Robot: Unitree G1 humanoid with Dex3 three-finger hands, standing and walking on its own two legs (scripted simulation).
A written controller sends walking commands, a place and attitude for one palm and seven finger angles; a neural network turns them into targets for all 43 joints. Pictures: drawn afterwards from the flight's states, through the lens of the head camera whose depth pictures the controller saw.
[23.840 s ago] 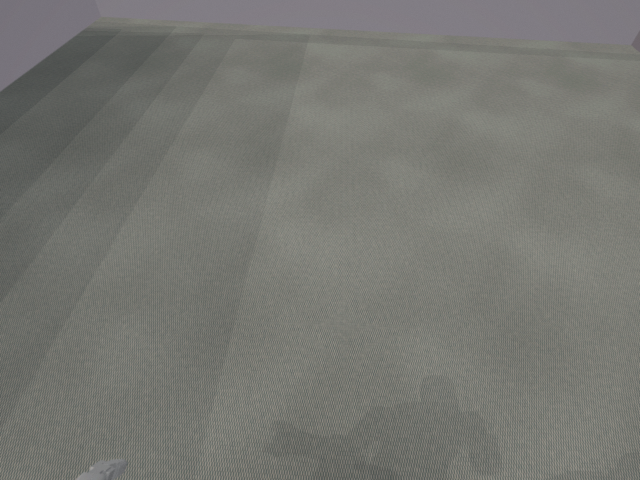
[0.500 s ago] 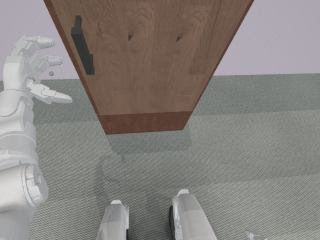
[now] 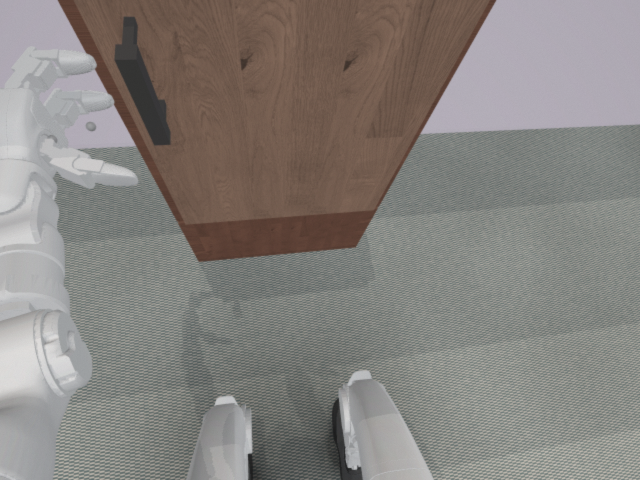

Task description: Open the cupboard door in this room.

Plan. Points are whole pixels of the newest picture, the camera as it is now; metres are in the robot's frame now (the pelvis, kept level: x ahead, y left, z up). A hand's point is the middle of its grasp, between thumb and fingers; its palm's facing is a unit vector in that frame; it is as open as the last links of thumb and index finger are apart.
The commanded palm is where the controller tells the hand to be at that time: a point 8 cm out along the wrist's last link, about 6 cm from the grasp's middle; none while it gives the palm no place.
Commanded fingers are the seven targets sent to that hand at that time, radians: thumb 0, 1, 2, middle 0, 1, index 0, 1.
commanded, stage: move the hooked fingers beside the handle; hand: left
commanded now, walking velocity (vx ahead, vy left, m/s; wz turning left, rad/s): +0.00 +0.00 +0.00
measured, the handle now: (147, 87) +0.55 +0.16 +0.07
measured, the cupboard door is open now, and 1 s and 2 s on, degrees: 0 0 0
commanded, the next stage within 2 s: slide the fingers in behind the handle in 0.50 s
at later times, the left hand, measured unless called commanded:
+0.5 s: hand (82, 131) +0.50 +0.23 +0.06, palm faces +0.04 -1.00 -0.01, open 14.0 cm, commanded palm +0.48 +0.27 +0.06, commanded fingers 0.00 -0.50 0.30 -0.30 -1.20 -0.30 -1.20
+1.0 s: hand (105, 130) +0.50 +0.21 +0.06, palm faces +0.04 -1.00 +0.00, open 14.0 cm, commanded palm +0.48 +0.24 +0.06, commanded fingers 0.00 -0.50 0.30 -0.30 -1.20 -0.30 -1.20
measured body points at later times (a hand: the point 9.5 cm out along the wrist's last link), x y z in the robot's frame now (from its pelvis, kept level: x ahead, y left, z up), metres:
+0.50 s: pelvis +0.00 +0.00 +0.00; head +0.16 +0.03 +0.42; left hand +0.49 +0.28 +0.06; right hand +0.05 -0.27 -0.11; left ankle +0.00 +0.12 -0.62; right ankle +0.06 -0.15 -0.62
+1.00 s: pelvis +0.00 +0.00 +0.00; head +0.15 +0.03 +0.43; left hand +0.49 +0.26 +0.06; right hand +0.04 -0.26 -0.11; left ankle +0.00 +0.12 -0.62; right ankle +0.06 -0.15 -0.62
